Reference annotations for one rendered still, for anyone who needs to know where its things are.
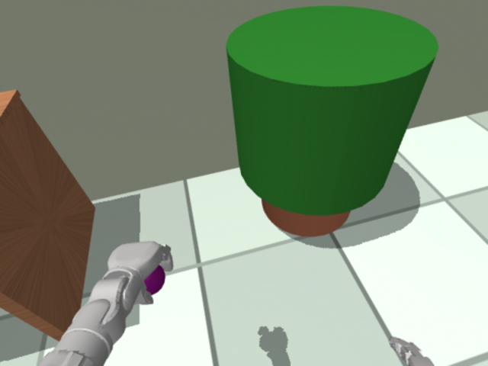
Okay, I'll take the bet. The left robot arm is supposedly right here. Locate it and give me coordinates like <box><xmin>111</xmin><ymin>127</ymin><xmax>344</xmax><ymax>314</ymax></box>
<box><xmin>38</xmin><ymin>266</ymin><xmax>143</xmax><ymax>366</ymax></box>

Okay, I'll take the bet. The ball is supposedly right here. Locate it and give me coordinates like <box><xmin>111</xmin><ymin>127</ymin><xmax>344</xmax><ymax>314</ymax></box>
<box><xmin>144</xmin><ymin>265</ymin><xmax>165</xmax><ymax>295</ymax></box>

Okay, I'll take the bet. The desk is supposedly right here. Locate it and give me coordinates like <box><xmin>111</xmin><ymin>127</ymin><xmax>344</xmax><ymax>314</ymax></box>
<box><xmin>0</xmin><ymin>90</ymin><xmax>95</xmax><ymax>342</ymax></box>

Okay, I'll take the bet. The right robot hand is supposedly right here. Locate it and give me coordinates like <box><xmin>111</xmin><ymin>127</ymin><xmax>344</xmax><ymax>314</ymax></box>
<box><xmin>389</xmin><ymin>337</ymin><xmax>434</xmax><ymax>366</ymax></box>

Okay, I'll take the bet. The potted plant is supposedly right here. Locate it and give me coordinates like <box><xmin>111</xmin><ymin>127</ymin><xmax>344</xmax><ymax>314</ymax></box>
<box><xmin>226</xmin><ymin>6</ymin><xmax>439</xmax><ymax>237</ymax></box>

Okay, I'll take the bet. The left robot hand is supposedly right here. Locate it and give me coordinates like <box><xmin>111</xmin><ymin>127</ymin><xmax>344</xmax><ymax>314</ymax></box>
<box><xmin>108</xmin><ymin>241</ymin><xmax>173</xmax><ymax>305</ymax></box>

